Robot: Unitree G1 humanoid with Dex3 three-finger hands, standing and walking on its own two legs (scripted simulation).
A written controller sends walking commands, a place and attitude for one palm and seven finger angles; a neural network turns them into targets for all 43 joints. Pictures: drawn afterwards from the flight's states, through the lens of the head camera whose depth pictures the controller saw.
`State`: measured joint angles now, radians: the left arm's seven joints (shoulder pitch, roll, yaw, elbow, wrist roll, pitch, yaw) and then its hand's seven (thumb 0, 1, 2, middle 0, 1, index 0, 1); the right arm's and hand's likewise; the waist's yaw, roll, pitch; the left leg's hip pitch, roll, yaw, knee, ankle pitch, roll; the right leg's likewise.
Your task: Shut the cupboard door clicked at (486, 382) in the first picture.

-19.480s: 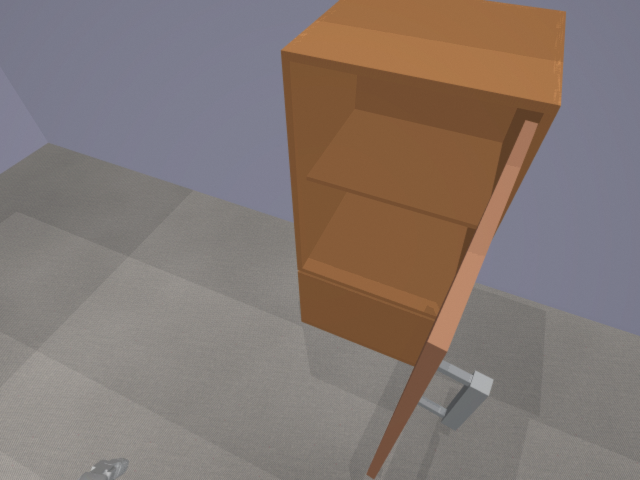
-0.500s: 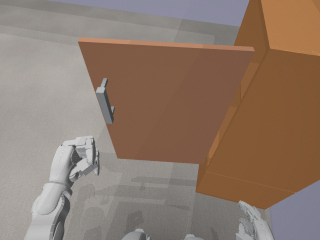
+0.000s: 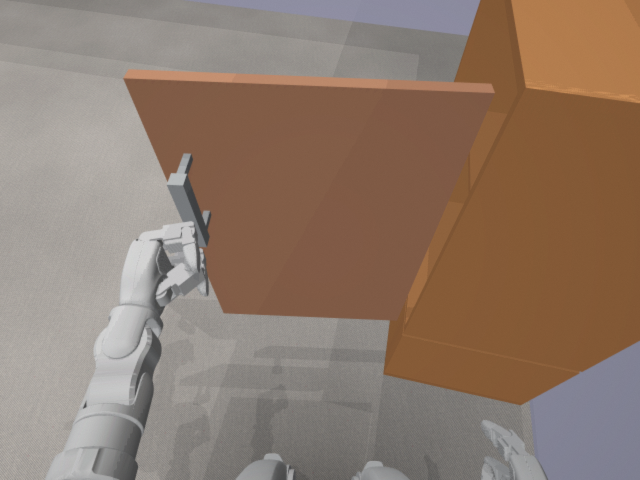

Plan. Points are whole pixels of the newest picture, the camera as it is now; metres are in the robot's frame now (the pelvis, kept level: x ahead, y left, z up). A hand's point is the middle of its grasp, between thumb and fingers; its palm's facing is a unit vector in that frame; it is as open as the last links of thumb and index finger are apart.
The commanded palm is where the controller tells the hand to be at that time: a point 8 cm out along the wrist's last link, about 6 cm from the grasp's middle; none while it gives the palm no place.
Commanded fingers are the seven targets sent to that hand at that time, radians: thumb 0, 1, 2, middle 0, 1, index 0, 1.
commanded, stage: bring the fist close to the handle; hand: left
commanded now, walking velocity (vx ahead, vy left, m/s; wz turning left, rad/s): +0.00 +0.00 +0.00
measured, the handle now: (193, 202) +0.47 +0.19 +0.06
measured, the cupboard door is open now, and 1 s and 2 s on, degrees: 100 97 83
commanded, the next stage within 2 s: push the door shut along its arc in 0.48 s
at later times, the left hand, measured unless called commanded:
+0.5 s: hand (200, 263) +0.37 +0.16 +0.06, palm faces -0.01 -1.00 -0.03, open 3.1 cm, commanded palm +0.34 +0.21 +0.06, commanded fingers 0.00 0.90 0.90 -1.30 -1.50 -1.30 -1.50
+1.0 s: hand (213, 231) +0.41 +0.15 +0.06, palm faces -0.11 -0.99 -0.04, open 3.1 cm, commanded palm +0.40 +0.20 +0.06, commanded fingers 0.00 0.90 0.90 -1.30 -1.50 -1.30 -1.50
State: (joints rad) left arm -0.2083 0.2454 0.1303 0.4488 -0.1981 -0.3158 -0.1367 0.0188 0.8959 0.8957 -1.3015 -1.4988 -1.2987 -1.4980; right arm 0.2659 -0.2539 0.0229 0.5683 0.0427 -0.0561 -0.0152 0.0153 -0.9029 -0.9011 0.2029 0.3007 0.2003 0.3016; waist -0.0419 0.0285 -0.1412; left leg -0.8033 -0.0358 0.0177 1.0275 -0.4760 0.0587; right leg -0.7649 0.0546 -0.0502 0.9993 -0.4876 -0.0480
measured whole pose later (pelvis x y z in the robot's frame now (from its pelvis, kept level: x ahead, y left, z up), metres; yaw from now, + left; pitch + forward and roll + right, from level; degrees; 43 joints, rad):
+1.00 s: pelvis -0.01 +0.01 +0.00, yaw +0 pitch +16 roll -2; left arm -0.58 0.30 0.16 0.87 -0.16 -0.39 -0.20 0.02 0.90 0.90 -1.31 -1.50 -1.31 -1.50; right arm 0.31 -0.26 0.02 0.61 0.04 0.00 0.00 0.01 -0.90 -0.90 0.20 0.30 0.20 0.30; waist -0.09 0.03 -0.13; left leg -0.87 -0.04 0.02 1.04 -0.46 0.07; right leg -0.83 0.05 -0.05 1.01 -0.47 -0.03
